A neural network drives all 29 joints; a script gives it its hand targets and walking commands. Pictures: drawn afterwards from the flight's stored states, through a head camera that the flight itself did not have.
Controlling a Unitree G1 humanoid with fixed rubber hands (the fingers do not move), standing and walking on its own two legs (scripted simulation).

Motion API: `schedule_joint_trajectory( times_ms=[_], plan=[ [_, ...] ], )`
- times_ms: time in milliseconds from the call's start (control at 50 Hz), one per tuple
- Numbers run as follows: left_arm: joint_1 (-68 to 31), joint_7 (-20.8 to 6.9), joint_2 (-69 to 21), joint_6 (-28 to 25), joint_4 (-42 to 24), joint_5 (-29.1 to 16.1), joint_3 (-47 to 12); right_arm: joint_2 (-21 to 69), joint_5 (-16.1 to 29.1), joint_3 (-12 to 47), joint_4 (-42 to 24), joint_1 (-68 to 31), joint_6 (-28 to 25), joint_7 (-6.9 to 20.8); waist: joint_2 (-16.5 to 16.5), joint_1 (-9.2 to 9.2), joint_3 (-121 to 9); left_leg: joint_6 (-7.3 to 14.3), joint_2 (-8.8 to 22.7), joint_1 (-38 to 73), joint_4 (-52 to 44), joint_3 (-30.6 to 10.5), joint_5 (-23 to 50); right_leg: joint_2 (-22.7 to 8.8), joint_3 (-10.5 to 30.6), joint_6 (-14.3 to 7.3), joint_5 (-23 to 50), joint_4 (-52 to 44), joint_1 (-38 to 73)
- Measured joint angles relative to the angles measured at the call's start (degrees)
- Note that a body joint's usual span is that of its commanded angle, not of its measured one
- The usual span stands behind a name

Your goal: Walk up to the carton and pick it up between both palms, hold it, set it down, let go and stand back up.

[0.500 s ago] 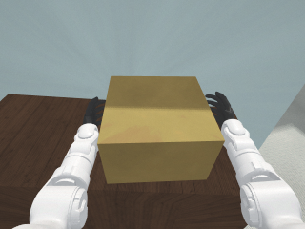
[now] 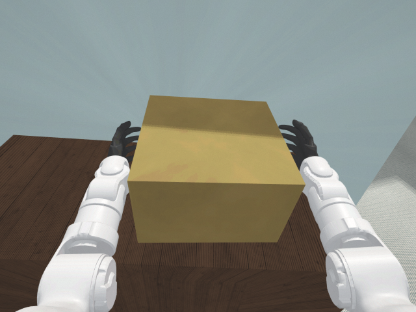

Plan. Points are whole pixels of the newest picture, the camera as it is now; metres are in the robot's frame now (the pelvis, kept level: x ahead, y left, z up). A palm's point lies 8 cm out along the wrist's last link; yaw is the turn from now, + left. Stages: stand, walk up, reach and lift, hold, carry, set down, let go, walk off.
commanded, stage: reach and lift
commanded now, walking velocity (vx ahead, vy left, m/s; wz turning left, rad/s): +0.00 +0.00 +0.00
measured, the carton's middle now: (209, 164) +0.41 +0.03 +0.11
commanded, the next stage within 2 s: hold in 0.80 s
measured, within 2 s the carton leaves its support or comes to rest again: neither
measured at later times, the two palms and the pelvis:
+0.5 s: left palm (110, 156) +0.35 +0.23 +0.16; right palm (304, 155) +0.38 -0.15 +0.18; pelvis +0.00 +0.00 +0.00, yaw +0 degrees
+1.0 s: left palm (108, 150) +0.35 +0.23 +0.18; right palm (306, 149) +0.38 -0.15 +0.20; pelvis +0.00 +0.00 +0.00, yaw +0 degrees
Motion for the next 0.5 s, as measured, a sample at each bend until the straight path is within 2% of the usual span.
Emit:
schedule_joint_trajectory(
  times_ms=[80,200,300,500],
  plan=[
    [0.3,-1.28,0.06,3.2,-1.35,1.66,0.79,0.43,0.0,0.0,-1.02,0.22,2.8,-0.54,-0.11,0.0,0.66,0.03,-0.01,1.73,-0.11,0.0,-0.25,0.0,0.0,0.0,0.01,-0.57,1.94],
    [1.14,-1.63,0.16,5.82,-5.98,2.16,1.02,0.49,0.0,-0.01,-4.54,0.55,4.71,-0.85,-0.15,0.0,0.68,0.03,-0.02,2.63,-0.11,0.0,-0.27,-0.01,0.0,0.0,0.03,-0.62,2.87],
    [1.11,-3.34,0.16,8.38,-6.17,3.95,2.07,0.93,0.0,-0.37,-4.53,0.55,6.98,-0.84,-0.12,-0.01,0.7,0.1,-0.02,3.12,-0.12,0.0,-0.27,-0.01,0.0,0.0,0.04,-0.55,3.33],
    [1.11,-3.44,0.15,9.89,-6.89,4.03,2.13,1.02,0.0,-0.55,-4.55,0.55,7.77,-0.79,-0.14,-0.01,0.7,0.12,-0.03,3.16,-0.12,0.0,-0.26,-0.01,0.0,0.0,0.03,-0.51,3.35]
  ],
)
